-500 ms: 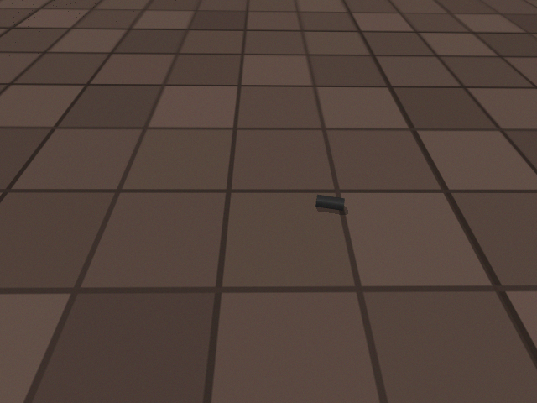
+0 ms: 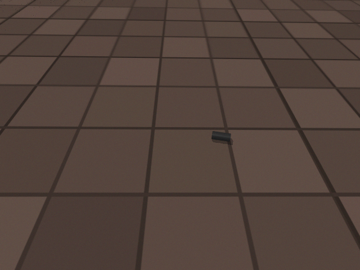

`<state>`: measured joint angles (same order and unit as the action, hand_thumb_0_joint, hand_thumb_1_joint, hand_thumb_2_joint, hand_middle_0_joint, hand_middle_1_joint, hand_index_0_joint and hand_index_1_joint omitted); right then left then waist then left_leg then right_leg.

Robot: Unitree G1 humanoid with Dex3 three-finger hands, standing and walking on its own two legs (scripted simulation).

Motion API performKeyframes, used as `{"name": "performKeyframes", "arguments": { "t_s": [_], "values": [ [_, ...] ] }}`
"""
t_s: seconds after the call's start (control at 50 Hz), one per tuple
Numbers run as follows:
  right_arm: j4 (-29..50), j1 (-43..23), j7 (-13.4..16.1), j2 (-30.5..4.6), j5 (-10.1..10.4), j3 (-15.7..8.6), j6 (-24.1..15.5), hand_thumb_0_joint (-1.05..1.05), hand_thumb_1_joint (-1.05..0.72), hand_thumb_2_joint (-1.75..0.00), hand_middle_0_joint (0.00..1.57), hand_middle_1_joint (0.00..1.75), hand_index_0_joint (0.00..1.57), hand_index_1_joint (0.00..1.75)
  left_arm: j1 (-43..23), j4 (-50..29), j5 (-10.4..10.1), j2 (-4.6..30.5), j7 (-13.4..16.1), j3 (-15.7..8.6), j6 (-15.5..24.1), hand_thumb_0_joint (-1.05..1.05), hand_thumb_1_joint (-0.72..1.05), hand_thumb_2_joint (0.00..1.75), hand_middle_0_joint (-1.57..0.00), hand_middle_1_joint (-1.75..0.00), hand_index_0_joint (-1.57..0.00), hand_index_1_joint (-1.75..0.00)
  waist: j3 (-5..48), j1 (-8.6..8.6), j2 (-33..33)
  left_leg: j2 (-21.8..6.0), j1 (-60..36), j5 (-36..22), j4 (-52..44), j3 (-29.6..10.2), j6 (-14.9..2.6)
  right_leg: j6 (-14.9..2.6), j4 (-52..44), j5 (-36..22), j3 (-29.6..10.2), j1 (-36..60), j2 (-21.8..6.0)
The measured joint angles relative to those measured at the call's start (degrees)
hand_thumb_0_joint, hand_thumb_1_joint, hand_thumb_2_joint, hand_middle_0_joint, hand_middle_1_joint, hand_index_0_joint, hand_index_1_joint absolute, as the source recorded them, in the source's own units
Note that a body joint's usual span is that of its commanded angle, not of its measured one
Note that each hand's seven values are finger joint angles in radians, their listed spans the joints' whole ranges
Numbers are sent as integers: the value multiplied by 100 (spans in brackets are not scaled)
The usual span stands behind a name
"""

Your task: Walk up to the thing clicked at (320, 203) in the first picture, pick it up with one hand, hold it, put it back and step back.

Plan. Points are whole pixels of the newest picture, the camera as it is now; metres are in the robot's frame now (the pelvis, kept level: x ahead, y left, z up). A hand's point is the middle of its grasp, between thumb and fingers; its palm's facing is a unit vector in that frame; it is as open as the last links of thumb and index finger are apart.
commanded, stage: stand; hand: left
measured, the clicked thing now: (221, 136) +1.22 -0.32 -0.75
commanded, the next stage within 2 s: walk up in 0.62 s
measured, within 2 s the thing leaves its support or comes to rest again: neither
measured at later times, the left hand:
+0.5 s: hand out of the picture +0.08 +0.25 -0.16, palm faces -0.03 -0.94 -0.35, open 7.4 cm
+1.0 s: hand out of the picture +0.18 +0.20 -0.16, palm faces -0.11 -0.91 -0.41, open 7.4 cm
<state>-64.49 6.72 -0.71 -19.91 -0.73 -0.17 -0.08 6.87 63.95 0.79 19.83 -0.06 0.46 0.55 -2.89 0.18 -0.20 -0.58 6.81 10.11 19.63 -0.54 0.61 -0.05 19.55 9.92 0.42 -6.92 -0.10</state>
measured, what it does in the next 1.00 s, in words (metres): steps to the right: right foot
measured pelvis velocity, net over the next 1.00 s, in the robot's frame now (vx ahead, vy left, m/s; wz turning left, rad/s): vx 0.08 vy -0.09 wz -0.13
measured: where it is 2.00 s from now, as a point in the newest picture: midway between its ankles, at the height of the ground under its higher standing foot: (232, 236)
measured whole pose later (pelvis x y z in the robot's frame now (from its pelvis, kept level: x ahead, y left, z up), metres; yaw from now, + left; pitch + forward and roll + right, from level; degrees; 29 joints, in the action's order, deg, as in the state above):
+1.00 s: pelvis +0.08 -0.09 -0.04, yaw -7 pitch -4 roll +0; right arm -58.1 16.0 -0.6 -28.1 -2.6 -6.1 -1.4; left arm 14.8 54.1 2.6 25.6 -5.9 -6.6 0.9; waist -3.1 -0.8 -2.3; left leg -7.6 12.0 31.3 53.8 -0.1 -1.8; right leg 0.2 41.1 15.5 1.7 -21.7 -2.2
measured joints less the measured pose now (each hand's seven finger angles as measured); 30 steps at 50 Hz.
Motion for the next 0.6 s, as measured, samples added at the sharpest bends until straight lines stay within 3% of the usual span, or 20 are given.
{"name": "performKeyframes", "arguments": {
  "t_s": [0.6],
  "values": [
    [33, -40, 26, -17, 5, 33, -14, 1, -90, -90, 20, 30, 20, 30, -30, -6, -5, -5, 5, -9, -4, 1, 90, 90, -20, -30, -20, -30, 1, -12, -24, 2, -82, 51, -59, -20, 4, 2, -64, 56, 21, 92, -3]
  ]
}}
